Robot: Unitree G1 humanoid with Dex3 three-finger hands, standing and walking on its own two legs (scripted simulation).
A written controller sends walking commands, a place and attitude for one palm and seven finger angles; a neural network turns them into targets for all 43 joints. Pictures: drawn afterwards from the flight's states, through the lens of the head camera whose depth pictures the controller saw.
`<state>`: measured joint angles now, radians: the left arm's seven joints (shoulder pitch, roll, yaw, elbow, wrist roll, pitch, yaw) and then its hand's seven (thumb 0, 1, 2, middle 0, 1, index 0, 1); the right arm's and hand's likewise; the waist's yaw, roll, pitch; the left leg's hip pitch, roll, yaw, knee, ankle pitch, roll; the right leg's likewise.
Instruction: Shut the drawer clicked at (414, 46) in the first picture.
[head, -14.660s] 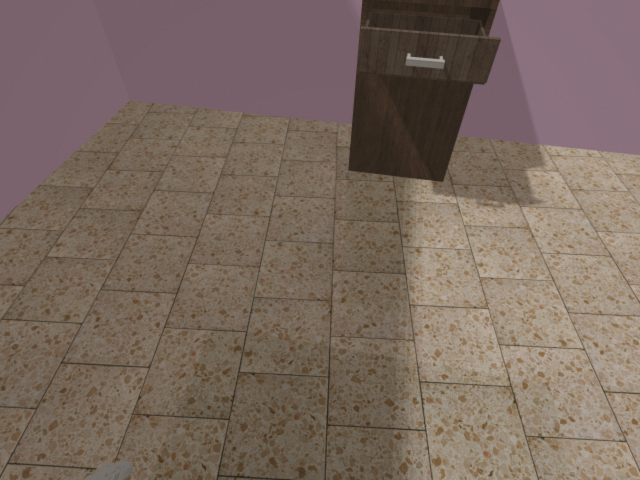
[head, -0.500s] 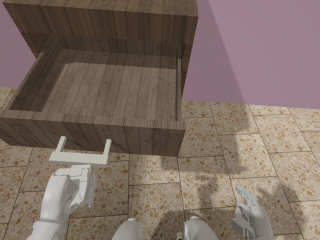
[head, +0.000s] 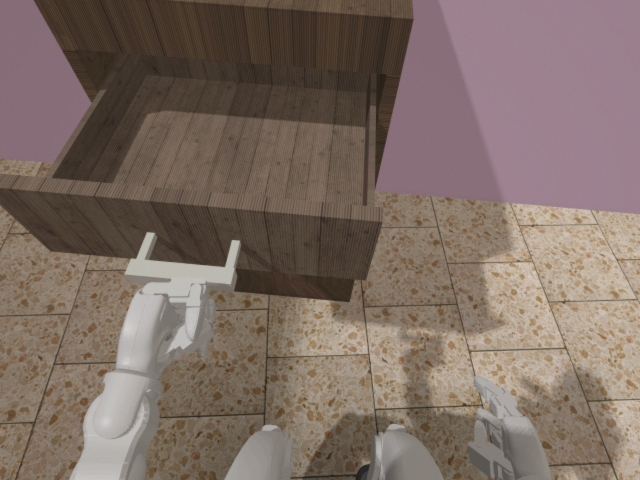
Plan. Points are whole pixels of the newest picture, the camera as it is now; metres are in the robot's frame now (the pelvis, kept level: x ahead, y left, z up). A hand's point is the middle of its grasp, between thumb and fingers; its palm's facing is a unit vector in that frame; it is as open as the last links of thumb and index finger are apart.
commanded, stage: push the drawer shut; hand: left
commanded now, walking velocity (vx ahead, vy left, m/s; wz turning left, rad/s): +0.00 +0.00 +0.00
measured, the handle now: (187, 260) +0.36 +0.18 +0.05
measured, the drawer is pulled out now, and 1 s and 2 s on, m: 0.26 0.12 0.00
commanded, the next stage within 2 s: none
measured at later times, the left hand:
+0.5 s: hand (225, 261) +0.36 +0.14 +0.05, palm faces -0.07 -1.00 -0.05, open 2.9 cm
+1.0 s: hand (235, 224) +0.42 +0.14 +0.05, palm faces -0.06 -1.00 -0.06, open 2.9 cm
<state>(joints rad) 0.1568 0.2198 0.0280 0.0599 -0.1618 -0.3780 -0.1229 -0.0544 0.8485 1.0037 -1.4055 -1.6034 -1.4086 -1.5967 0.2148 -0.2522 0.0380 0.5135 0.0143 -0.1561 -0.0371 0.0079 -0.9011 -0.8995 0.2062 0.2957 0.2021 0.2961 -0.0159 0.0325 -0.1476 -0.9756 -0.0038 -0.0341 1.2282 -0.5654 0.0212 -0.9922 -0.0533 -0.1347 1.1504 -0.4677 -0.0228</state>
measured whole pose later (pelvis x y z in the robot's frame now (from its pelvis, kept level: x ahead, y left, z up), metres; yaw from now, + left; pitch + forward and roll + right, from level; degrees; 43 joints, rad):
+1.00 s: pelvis +0.01 +0.00 +0.01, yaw -2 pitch +20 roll -2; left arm -0.40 0.25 0.16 0.65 -0.14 -0.43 -0.12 -0.05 0.87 0.97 -1.40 -1.60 -1.41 -1.60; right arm 0.26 -0.25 0.02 0.60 0.01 -0.05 -0.01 0.00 -0.90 -0.90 0.21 0.30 0.20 0.30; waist -0.07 0.02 -0.13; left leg -0.95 0.01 0.00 1.13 -0.54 0.02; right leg -0.99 -0.04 -0.10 1.08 -0.44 -0.02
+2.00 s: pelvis +0.00 +0.01 +0.00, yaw -4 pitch +27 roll -3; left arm -0.95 0.49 0.37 1.19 -0.04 -0.48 -0.17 -0.03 0.77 0.94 -1.40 -1.60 -1.40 -1.60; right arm 0.37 -0.26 0.05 0.63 -0.04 0.03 0.02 0.00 -0.90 -0.90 0.21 0.30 0.20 0.30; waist -0.21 0.03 -0.12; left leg -1.14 0.03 0.00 1.21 -0.54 0.04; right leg -1.16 -0.01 -0.09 1.10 -0.40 -0.01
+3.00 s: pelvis +0.02 +0.00 +0.01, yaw -4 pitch +24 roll -2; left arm -0.71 0.38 0.34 1.00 -0.08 -0.48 -0.13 0.01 0.89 0.91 -1.40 -1.60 -1.40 -1.60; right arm 0.37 -0.25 0.04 0.58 -0.02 0.08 0.04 0.00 -0.90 -0.90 0.21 0.30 0.20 0.30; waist -0.16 0.02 -0.13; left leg -1.01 0.04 0.03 1.13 -0.54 0.03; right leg -1.06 0.00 -0.07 1.05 -0.41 -0.01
